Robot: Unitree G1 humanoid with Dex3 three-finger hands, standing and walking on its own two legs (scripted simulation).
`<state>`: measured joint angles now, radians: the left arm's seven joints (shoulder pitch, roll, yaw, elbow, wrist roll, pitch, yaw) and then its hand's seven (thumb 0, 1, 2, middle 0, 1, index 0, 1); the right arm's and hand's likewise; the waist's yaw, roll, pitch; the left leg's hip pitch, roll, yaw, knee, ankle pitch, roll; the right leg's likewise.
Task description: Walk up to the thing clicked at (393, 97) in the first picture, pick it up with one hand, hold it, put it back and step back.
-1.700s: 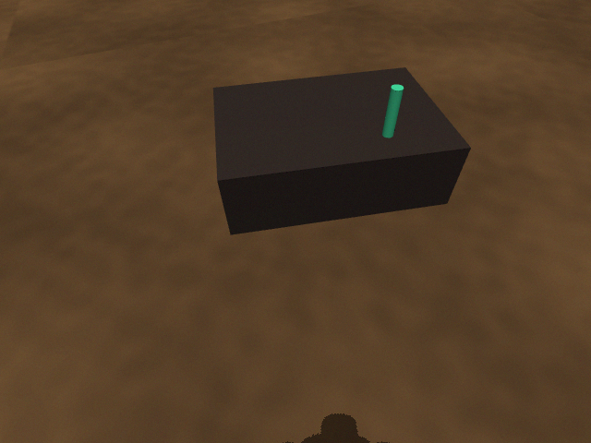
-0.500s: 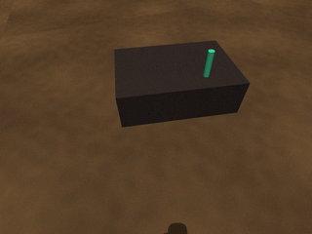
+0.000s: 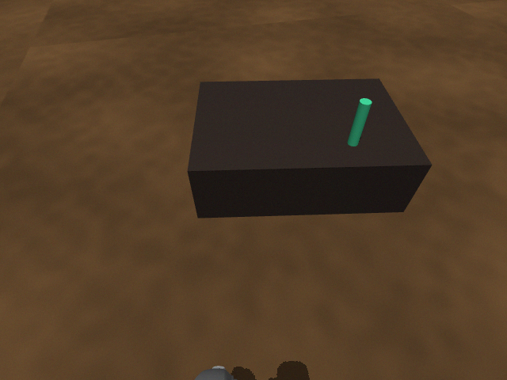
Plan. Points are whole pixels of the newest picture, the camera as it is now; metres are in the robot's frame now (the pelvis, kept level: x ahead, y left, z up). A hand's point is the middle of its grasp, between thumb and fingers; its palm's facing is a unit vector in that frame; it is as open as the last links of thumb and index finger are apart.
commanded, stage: walk up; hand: right
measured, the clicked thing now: (358, 123) +1.18 -0.37 -0.33
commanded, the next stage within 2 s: none
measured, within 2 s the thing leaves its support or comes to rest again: neither
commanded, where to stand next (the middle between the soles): +0.70 -0.20 m, yaw +5 degrees
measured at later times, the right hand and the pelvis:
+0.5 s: hand (472, 348) +0.24 -0.37 -0.16, palm faces -0.03 +0.91 -0.42, open 7.4 cm; pelvis +0.22 -0.08 -0.02, yaw +1 degrees
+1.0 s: hand (453, 233) +0.47 -0.40 -0.12, palm faces -0.04 +0.88 -0.48, open 7.4 cm; pelvis +0.40 -0.12 -0.01, yaw +1 degrees
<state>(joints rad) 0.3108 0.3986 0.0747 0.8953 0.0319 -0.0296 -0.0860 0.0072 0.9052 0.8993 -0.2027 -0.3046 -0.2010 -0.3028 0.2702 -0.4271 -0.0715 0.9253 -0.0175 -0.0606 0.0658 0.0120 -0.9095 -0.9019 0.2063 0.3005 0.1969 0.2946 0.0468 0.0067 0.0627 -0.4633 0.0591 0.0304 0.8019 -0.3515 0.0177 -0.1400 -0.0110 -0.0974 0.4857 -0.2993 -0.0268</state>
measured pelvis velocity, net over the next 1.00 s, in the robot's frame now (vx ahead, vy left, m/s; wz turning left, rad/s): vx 0.40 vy -0.12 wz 0.02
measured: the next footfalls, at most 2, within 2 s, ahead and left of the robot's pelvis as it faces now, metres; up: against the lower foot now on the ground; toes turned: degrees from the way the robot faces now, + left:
left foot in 0.08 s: +0.18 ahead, +0.12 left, +0.00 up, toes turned +5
right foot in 0.46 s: +0.35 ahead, -0.22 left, +0.00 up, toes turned -4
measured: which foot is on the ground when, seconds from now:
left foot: up 0.00-0.06, down 0.08-0.48, up 0.50-0.80, down 0.82-1.00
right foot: down 0.00-0.08, up 0.10-0.44, down 0.46-0.84, up 0.86-1.00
